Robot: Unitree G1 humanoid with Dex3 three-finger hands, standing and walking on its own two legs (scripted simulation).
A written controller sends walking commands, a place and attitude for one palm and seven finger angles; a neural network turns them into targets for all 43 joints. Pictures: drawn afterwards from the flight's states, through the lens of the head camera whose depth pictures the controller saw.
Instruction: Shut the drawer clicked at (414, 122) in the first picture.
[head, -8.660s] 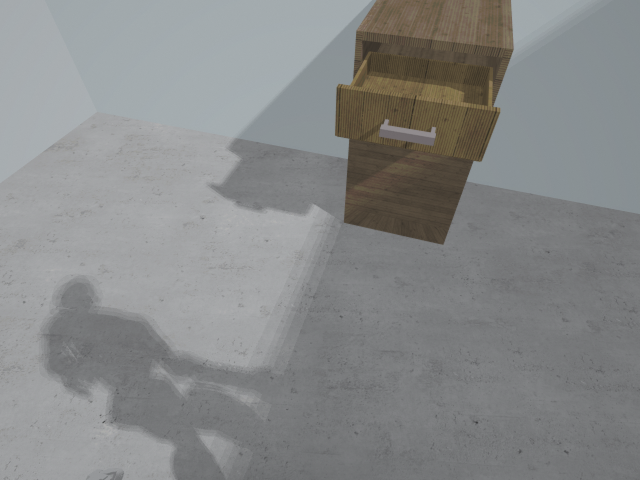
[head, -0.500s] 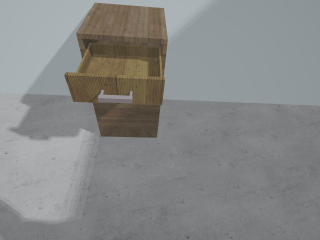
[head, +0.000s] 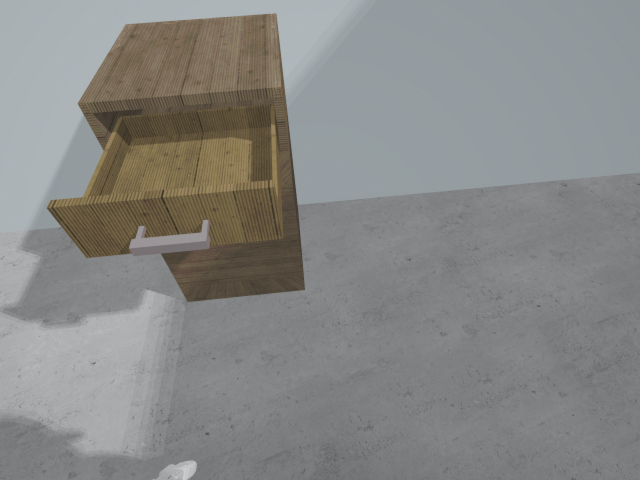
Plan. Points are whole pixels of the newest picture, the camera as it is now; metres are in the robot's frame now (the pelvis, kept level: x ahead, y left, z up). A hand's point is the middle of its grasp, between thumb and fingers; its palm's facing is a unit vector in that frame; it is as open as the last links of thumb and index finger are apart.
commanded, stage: take the last steps up to it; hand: left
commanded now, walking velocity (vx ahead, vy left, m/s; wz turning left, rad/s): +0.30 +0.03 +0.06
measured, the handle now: (172, 235) +0.53 +0.29 -0.05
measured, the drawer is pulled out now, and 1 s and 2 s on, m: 0.30 0.30 0.30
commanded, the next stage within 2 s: come to a stop and stand still in 0.56 s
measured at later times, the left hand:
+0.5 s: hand out of the picture +0.03 +0.18 -0.17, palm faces +0.17 -0.98 -0.12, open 7.4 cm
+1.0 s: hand (198, 381) +0.30 +0.22 -0.16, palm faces +0.00 -0.97 -0.24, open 7.3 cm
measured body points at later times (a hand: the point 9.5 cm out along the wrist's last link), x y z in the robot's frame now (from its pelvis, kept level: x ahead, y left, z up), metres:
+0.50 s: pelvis +0.15 +0.05 +0.00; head +0.17 +0.07 +0.45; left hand +0.02 +0.24 -0.16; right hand +0.30 -0.17 -0.13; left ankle +0.21 +0.14 -0.73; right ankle +0.06 -0.08 -0.71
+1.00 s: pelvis +0.23 +0.04 +0.01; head +0.25 +0.02 +0.46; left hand +0.30 +0.27 -0.14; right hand +0.20 -0.16 -0.16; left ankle +0.21 +0.14 -0.73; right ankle +0.25 -0.07 -0.73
